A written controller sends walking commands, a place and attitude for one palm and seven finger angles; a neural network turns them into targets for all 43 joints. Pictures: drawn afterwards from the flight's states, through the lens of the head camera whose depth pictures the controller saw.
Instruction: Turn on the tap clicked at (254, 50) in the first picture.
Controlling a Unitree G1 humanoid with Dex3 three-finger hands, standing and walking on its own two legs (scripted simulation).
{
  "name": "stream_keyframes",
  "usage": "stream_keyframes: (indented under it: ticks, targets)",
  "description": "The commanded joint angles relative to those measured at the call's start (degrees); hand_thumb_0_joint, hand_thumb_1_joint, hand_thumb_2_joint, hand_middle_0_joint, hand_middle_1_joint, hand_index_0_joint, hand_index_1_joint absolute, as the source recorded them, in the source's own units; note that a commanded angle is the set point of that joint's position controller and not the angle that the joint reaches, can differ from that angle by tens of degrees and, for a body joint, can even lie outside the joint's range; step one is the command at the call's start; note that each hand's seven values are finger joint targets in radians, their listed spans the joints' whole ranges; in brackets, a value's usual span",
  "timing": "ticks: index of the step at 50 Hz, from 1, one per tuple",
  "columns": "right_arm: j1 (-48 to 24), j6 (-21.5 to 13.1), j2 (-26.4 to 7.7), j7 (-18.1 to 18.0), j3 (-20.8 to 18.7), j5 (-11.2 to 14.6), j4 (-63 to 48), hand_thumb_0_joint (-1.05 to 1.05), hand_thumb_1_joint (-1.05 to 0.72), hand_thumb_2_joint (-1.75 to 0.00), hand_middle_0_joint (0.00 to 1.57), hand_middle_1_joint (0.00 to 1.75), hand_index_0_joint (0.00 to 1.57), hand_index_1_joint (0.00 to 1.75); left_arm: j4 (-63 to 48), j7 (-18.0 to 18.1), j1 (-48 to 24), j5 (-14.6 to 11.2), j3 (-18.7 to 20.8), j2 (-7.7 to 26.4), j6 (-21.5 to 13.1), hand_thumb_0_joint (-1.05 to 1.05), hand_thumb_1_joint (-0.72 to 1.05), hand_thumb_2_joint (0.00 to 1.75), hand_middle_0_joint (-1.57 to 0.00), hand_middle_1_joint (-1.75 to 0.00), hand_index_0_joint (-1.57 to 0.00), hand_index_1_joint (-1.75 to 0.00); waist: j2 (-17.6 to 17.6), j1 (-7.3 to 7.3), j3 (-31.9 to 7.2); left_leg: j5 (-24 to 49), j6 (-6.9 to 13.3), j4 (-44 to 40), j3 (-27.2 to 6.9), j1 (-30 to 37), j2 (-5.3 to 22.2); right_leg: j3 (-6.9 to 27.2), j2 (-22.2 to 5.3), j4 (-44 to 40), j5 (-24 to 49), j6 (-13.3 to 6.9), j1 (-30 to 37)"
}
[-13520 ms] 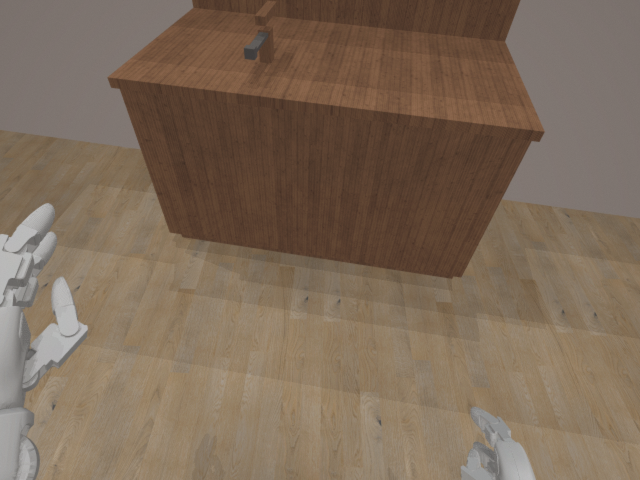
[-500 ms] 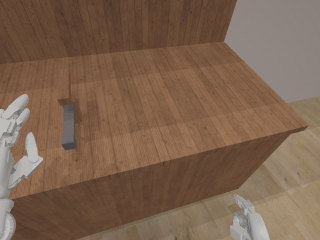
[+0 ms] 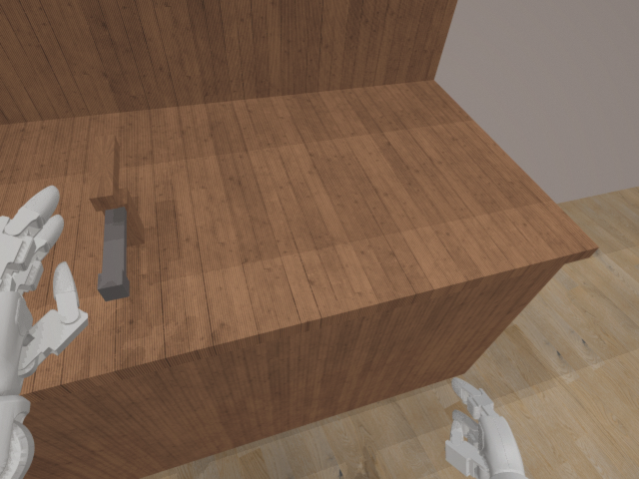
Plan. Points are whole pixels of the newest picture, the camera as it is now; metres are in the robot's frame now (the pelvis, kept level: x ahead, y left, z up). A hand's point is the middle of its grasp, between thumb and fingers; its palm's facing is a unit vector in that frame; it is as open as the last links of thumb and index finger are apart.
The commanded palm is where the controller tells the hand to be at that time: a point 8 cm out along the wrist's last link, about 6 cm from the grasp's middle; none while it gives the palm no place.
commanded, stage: come to a stop and stand still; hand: left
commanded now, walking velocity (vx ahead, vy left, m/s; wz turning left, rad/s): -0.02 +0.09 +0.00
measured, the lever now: (113, 285) +0.32 +0.29 +0.05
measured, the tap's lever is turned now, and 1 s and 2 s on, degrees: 0 0 0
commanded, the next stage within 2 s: look again from close up in 1.00 s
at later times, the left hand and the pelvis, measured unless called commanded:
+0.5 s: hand (86, 298) +0.24 +0.25 +0.16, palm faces +0.31 -0.85 -0.42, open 7.4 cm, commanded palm +0.17 +0.29 +0.17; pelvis +0.00 +0.01 +0.00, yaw -2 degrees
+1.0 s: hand (46, 281) +0.25 +0.29 +0.15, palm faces +0.37 -0.85 -0.37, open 7.4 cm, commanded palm +0.19 +0.32 +0.17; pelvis +0.03 +0.04 +0.00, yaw +0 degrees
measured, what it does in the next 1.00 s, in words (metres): shifts its weight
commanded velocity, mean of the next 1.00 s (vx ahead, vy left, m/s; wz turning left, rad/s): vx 0.00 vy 0.00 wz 0.00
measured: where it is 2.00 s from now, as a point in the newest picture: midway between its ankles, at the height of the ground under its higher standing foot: outside the picture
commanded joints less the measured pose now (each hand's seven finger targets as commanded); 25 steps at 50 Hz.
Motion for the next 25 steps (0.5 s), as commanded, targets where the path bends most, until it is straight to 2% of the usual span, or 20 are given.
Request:
stream_keyframes:
  ticks: [1, 3, 4, 5, 8, 9, 10, 12, 13, 14, 15, 16, 17, 18, 19, 21, 23, 24, 25]
  targets:
    - [-4.9, -2.9, -8.4, -0.7, -3.7, 0.5, -9.1, 0.0, -0.9, -0.9, 0.2, 0.3, 0.2, 0.3, -13.0, 1.1, -3.4, -0.5, 6.3, 9.2, -3.3, 0.0, 0.9, 0.9, -0.2, -0.3, -0.2, -0.3, 6.3, -0.38, -8.8, -1.1, 0.9, -4.7, -5.3, 4.8, 5.3, 3.5, -4.8, -3.9, 5.2, -1.1, -0.8]
    - [-4.9, -2.9, -8.3, -1.0, -3.5, 0.6, -9.0, 0.0, -0.9, -0.9, 0.2, 0.3, 0.2, 0.3, -12.8, 1.4, -2.5, -0.5, 6.3, 9.1, -3.0, 0.0, 0.9, 0.9, -0.2, -0.3, -0.2, -0.3, 5.5, -0.34, -8.4, -2.5, 0.9, -3.7, -4.9, 4.4, 4.0, 4.9, -5.6, -5.0, 4.7, -1.5, -0.9]
    - [-5.7, -3.0, -8.5, -1.1, -3.2, 0.8, -8.7, 0.0, -0.9, -0.9, 0.2, 0.3, 0.2, 0.3, -12.7, 1.7, -1.5, -0.3, 7.4, 10.3, -2.5, 0.0, 0.9, 0.9, -0.2, -0.3, -0.2, -0.3, 5.2, -0.25, -8.3, -2.1, 0.9, -3.6, -4.9, 4.8, 3.6, 5.2, -6.0, -5.5, 4.4, -1.7, -1.1]
    - [-5.2, -2.7, -8.5, -1.1, -3.1, 0.5, -8.4, 0.0, -0.9, -0.9, 0.2, 0.3, 0.2, 0.3, -12.4, 1.5, -2.0, -0.5, 5.4, 8.3, -2.6, 0.0, 0.9, 0.9, -0.2, -0.3, -0.2, -0.3, 3.9, -0.5, -8.1, -2.9, 1.0, -3.2, -4.9, 4.5, 3.4, 5.0, -5.9, -5.9, 3.5, -1.7, -1.5]
    - [-5.2, -2.7, -8.8, -1.6, -3.4, 0.9, -8.6, 0.0, -0.9, -0.9, 0.2, 0.3, 0.2, 0.3, -12.1, 1.9, -1.9, -0.5, 6.2, 9.2, -2.2, 0.0, 0.9, 0.9, -0.2, -0.3, -0.2, -0.3, 3.0, -0.62, -7.0, -4.4, 1.1, -3.1, -5.4, 4.5, 3.1, 5.8, -6.3, -6.7, 0.7, -1.8, -2.6]
    - [-6.2, -2.6, -8.8, -1.8, -3.2, 1.0, -8.5, 0.0, -0.9, -0.9, 0.2, 0.3, 0.2, 0.3, -11.6, 2.2, -1.1, -0.3, 7.5, 10.6, -1.8, 0.0, 0.9, 0.9, -0.2, -0.3, -0.2, -0.3, 2.3, -0.38, -7.0, -4.0, 1.2, -3.3, -5.3, 5.1, 3.0, 5.7, -6.4, -6.9, 0.1, -1.8, -2.9]
    - [-5.6, -2.4, -8.9, -1.8, -3.2, 0.7, -8.1, 0.0, -0.9, -0.9, 0.2, 0.3, 0.2, 0.3, -10.6, 2.0, -1.2, -0.5, 5.8, 8.7, -1.8, 0.0, 0.9, 0.9, -0.2, -0.3, -0.2, -0.3, 1.2, -0.58, -6.8, -4.0, 1.4, -2.9, -5.2, 4.8, 2.9, 5.5, -6.2, -7.1, 0.0, -1.7, -3.0]
    - [-5.4, -2.6, -9.2, -2.0, -3.6, 1.0, -8.2, 0.0, -0.9, -0.9, 0.2, 0.3, 0.2, 0.3, -11.3, 2.1, -2.0, -0.4, 6.2, 9.4, -1.7, 0.0, 0.9, 0.9, -0.2, -0.3, -0.2, -0.3, 1.9, -0.63, -7.1, -3.3, 1.5, -3.0, -5.4, 4.9, 3.0, 5.7, -6.5, -6.6, 0.9, -1.7, -2.4]
    - [2.8, -4.5, -11.0, -2.3, -6.0, -3.0, -4.9, 0.0, -0.9, -0.9, 0.2, 0.3, 0.2, 0.3, -21.7, 1.8, -56.6, 7.9, 42.0, 57.4, -7.4, 0.0, 0.9, 0.9, -0.2, -0.3, -0.2, -0.3, -9.0, 2.48, -1.1, 0.6, 1.0, 3.8, -1.2, -3.0, 1.9, 7.9, -6.7, -11.2, 6.4, 1.5, -6.8]
    - [-1.6, -2.7, -7.9, -2.0, -4.6, 1.0, -1.9, 0.0, -0.9, -0.9, 0.2, 0.3, 0.2, 0.3, 0.6, 0.9, -41.3, 3.1, 25.6, 33.0, -4.8, 0.0, 0.9, 0.9, -0.2, -0.3, -0.2, -0.3, 4.6, 0.01, -5.3, 4.4, 1.0, -0.6, -2.4, 3.7, 3.5, 4.6, -11.1, -3.9, 5.9, -4.2, -5.7]
    - [-1.9, -3.5, -9.4, -1.1, -6.1, -0.3, -4.7, 0.0, -0.9, -0.9, 0.2, 0.3, 0.2, 0.3, 6.9, -0.6, -26.4, 2.4, 14.9, 18.5, -4.3, 0.0, 0.9, 0.9, -0.2, -0.3, -0.2, -0.3, 8.3, 1.41, -10.2, 2.6, 0.3, -1.2, -1.9, 7.2, 1.8, 7.5, -6.6, -0.9, 6.7, -4.2, -2.8]
    - [-2.0, -3.9, -9.5, -0.5, -6.0, 0.6, -6.6, 0.0, -0.9, -0.9, 0.2, 0.3, 0.2, 0.3, 4.4, -1.5, -18.5, 1.3, 9.5, 13.4, -4.2, 0.0, 0.9, 0.9, -0.2, -0.3, -0.2, -0.3, 8.4, 1.53, -10.4, 3.0, 1.0, -0.5, 0.1, 8.2, 1.1, 7.7, -5.9, -0.9, 9.0, -1.4, -2.4]
    - [-1.2, -3.8, -9.5, 0.6, -5.9, 1.1, -7.0, 0.0, -0.9, -0.9, 0.2, 0.3, 0.2, 0.3, 1.8, -1.9, -11.3, 0.8, 6.0, 8.9, -4.0, 0.0, 0.9, 0.9, -0.2, -0.3, -0.2, -0.3, 7.2, 1.57, -11.0, 2.9, 1.4, -1.1, 0.3, 7.9, 1.0, 6.8, -5.8, -0.9, 8.8, 0.1, -0.6]
    - [-1.6, -3.8, -8.9, 1.7, -5.5, 1.6, -7.8, 0.0, -0.9, -0.9, 0.2, 0.3, 0.2, 0.3, -1.6, -1.9, -6.0, 0.6, 3.0, 5.7, -3.6, 0.0, 0.9, 0.9, -0.2, -0.3, -0.2, -0.3, 5.2, 1.55, -10.8, 1.6, 1.6, -1.7, 0.1, 7.0, 1.1, 6.1, -5.4, -1.3, 6.8, 1.0, 0.5]
    - [-3.1, -3.9, -8.0, 2.5, -5.1, 2.3, -8.1, 0.0, -0.9, -0.9, 0.2, 0.3, 0.2, 0.3, -2.8, -1.7, -1.9, 0.2, 0.4, 2.4, -3.1, 0.0, 0.9, 0.9, -0.2, -0.3, -0.2, -0.3, 3.7, 1.55, -11.2, 1.2, 1.8, -2.5, -0.2, 7.7, 1.9, 3.8, -4.5, -0.7, 5.4, 0.8, 1.2]
    - [-3.5, -3.8, -8.7, 2.1, -5.0, 1.8, -9.0, 0.0, -0.9, -0.9, 0.2, 0.3, 0.2, 0.3, -7.2, -0.5, -0.8, 1.2, 3.9, 7.5, -2.7, 0.0, 0.9, 0.9, -0.2, -0.3, -0.2, -0.3, -2.4, 1.55, -8.4, -3.8, 1.5, -2.8, -0.8, 4.5, 2.0, 3.5, -4.2, -2.8, 0.7, 0.5, 0.4]
    - [-3.8, -3.6, -8.7, 1.0, -4.5, 1.0, -9.2, 0.0, -0.9, -0.9, 0.2, 0.3, 0.2, 0.3, -7.8, 0.5, -1.6, 1.6, 8.5, 11.7, -3.1, 0.0, 0.9, 0.9, -0.2, -0.3, -0.2, -0.3, -7.0, 1.25, -5.7, -8.6, 1.0, -2.7, -1.0, 3.1, 0.9, 4.6, -4.8, -5.7, -7.3, -1.0, -3.6]
    - [-4.5, -3.2, -8.9, 0.5, -4.2, 0.9, -8.6, 0.0, -0.9, -0.9, 0.2, 0.3, 0.2, 0.3, -8.9, 1.5, -2.4, 2.0, 13.2, 16.2, -3.4, 0.0, 0.9, 0.9, -0.2, -0.3, -0.2, -0.3, -5.1, 1.26, -5.0, -8.5, 0.8, -3.3, -0.9, 3.4, 0.9, 4.0, -4.6, -5.5, -9.1, -1.3, -5.0]
    - [-4.1, -3.1, -8.5, 0.0, -4.0, 0.6, -8.9, 0.0, -0.9, -0.9, 0.2, 0.3, 0.2, 0.3, -8.6, 1.3, -3.3, 1.7, 11.5, 13.1, -4.0, 0.0, 0.9, 0.9, -0.2, -0.3, -0.2, -0.3, -4.0, 0.62, -5.1, -8.6, 1.2, -3.9, -1.8, 2.4, 1.0, 3.2, -4.6, -4.5, -8.5, -1.5, -4.1]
